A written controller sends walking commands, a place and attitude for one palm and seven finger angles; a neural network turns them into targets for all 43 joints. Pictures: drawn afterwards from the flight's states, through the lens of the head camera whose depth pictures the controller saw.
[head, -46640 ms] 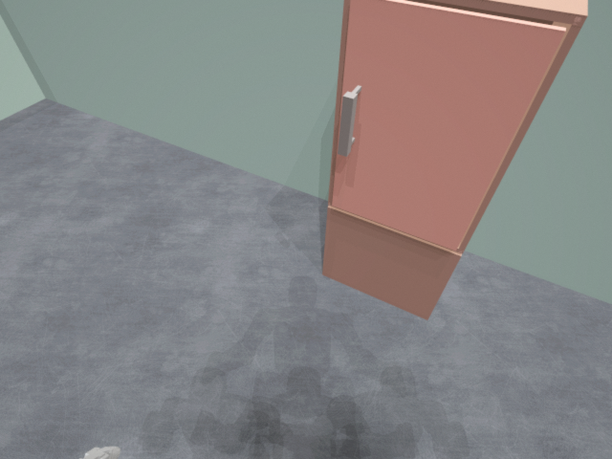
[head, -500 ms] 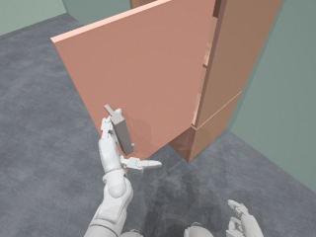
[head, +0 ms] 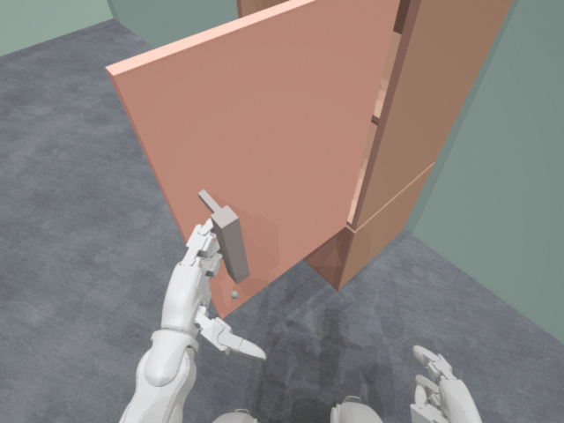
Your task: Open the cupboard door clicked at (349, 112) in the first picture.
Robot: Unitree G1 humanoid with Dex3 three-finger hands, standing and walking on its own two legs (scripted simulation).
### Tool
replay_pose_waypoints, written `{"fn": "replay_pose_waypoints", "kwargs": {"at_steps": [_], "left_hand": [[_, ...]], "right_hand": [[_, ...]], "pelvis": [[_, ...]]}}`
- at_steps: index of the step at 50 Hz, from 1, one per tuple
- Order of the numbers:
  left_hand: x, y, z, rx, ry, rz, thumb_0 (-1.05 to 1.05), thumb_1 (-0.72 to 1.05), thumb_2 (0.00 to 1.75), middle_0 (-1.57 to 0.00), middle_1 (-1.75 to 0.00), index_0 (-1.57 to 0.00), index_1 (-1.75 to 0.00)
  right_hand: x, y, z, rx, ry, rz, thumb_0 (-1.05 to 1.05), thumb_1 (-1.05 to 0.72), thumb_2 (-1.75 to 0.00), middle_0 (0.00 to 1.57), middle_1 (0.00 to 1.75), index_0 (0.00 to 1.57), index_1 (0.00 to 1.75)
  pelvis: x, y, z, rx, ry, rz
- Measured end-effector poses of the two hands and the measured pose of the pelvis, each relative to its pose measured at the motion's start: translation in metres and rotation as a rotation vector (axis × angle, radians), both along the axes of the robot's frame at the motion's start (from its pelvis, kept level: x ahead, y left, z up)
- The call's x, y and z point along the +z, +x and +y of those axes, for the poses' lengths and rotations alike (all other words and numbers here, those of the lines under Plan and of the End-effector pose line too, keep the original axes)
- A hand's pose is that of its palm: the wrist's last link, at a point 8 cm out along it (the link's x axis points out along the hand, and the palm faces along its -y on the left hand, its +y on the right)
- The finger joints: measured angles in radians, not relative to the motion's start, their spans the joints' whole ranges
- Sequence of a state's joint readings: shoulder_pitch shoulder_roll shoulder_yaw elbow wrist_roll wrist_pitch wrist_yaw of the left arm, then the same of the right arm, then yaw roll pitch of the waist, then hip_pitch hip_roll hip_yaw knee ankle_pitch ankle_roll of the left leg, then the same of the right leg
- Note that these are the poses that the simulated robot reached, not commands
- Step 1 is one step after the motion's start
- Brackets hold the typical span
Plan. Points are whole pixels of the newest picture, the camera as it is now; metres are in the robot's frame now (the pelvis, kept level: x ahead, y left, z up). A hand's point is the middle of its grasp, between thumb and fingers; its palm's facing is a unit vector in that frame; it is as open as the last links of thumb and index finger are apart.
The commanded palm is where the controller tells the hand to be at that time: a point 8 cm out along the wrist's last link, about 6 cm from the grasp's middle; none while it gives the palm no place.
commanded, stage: slide the hand sideways off the handle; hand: left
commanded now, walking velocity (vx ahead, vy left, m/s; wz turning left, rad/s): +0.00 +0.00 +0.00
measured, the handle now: (223, 238) +0.36 +0.11 +0.05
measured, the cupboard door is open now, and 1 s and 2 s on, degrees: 87 87 87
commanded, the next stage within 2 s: draw the hand back to the body in 0.72 s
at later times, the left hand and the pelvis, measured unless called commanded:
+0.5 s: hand (195, 329) +0.23 +0.13 +0.05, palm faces -0.03 -1.00 -0.05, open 16.3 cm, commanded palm +0.20 +0.19 +0.05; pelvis +0.02 -0.01 -0.01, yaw +1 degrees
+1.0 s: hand (161, 335) +0.22 +0.16 +0.07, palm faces -0.04 -1.00 -0.08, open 16.3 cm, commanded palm +0.19 +0.22 +0.08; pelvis +0.01 -0.01 -0.01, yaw +1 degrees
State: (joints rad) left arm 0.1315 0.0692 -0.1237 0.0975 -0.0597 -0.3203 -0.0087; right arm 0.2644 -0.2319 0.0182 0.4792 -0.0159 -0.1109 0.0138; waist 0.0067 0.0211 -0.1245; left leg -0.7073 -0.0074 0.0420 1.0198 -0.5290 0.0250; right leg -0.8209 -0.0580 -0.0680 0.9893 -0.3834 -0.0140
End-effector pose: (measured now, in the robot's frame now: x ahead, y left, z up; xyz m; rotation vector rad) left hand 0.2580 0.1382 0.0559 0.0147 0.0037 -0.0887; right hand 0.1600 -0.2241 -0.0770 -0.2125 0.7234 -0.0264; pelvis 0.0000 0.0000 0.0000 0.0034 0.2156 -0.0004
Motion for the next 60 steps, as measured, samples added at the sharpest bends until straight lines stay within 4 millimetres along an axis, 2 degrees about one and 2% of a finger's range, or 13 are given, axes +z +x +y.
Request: {"fn": "replay_pose_waypoints", "kwargs": {"at_steps": [6, 11, 18, 30, 37, 43, 47, 53, 60], "left_hand": [[-0.005, -0.018, 0.013, 0.024, 0.014, 0.035, -0.01, -0.50, 0.30, -0.14, -0.30, -0.14, -0.30], [-0.001, -0.028, 0.027, 0.054, 0.025, 0.021, -0.01, -0.50, 0.30, -0.15, -0.30, -0.14, -0.30], [-0.003, -0.035, 0.032, 0.033, 0.032, 0.042, -0.01, -0.50, 0.30, -0.15, -0.30, -0.15, -0.30], [-0.003, -0.059, 0.051, 0.062, 0.053, 0.061, -0.01, -0.49, 0.30, -0.15, -0.30, -0.15, -0.30], [-0.006, -0.064, 0.067, 0.068, 0.058, 0.066, -0.01, -0.49, 0.30, -0.15, -0.30, -0.15, -0.30], [-0.003, -0.062, 0.066, 0.043, 0.040, 0.052, -0.01, -0.50, 0.30, -0.15, -0.30, -0.15, -0.30], [0.004, -0.061, 0.068, 0.039, 0.052, 0.054, -0.01, -0.49, 0.30, -0.15, -0.30, -0.15, -0.30], [0.029, -0.063, 0.082, 0.074, 0.074, 0.034, -0.01, -0.49, 0.30, -0.15, -0.30, -0.15, -0.30], [0.047, -0.066, 0.095, 0.080, 0.074, 0.037, -0.01, -0.49, 0.30, -0.15, -0.30, -0.15, -0.30]], "right_hand": [[0.001, 0.012, 0.005, 0.003, 0.002, -0.019, 0.01, -0.91, -0.90, 0.20, 0.30, 0.20, 0.30], [0.000, 0.023, 0.007, 0.017, 0.001, -0.040, 0.01, -0.91, -0.90, 0.20, 0.30, 0.20, 0.30], [-0.003, 0.032, 0.005, 0.021, -0.002, -0.059, 0.01, -0.91, -0.90, 0.20, 0.30, 0.20, 0.30], [-0.002, 0.032, -0.011, -0.003, -0.024, -0.074, 0.01, -0.91, -0.90, 0.20, 0.30, 0.20, 0.30], [-0.004, 0.029, -0.019, -0.023, -0.043, -0.078, 0.01, -0.91, -0.90, 0.20, 0.30, 0.20, 0.30], [-0.003, 0.026, -0.018, -0.029, -0.046, -0.089, 0.01, -0.91, -0.90, 0.20, 0.30, 0.20, 0.30], [0.001, 0.024, -0.015, -0.040, -0.036, -0.091, 0.01, -0.91, -0.90, 0.20, 0.30, 0.20, 0.30], [0.012, 0.022, -0.007, -0.049, -0.013, -0.102, 0.01, -0.91, -0.90, 0.20, 0.30, 0.20, 0.30], [0.027, 0.026, -0.002, -0.038, -0.011, -0.131, 0.01, -0.91, -0.90, 0.21, 0.30, 0.20, 0.30]], "pelvis": [[-0.002, 0.006, 0.000, 0.003, -0.006, 0.004], [-0.005, 0.009, -0.002, 0.013, -0.012, 0.013], [-0.009, 0.012, -0.005, 0.018, -0.014, 0.027], [-0.014, 0.014, -0.013, 0.020, -0.017, 0.033], [-0.017, 0.011, -0.015, 0.023, -0.025, 0.034], [-0.017, 0.009, -0.014, 0.025, -0.028, 0.031], [-0.013, 0.009, -0.013, 0.021, -0.028, 0.016], [-0.002, 0.012, -0.010, 0.021, -0.032, -0.015], [0.010, 0.017, -0.006, 0.022, -0.036, -0.050]]}}
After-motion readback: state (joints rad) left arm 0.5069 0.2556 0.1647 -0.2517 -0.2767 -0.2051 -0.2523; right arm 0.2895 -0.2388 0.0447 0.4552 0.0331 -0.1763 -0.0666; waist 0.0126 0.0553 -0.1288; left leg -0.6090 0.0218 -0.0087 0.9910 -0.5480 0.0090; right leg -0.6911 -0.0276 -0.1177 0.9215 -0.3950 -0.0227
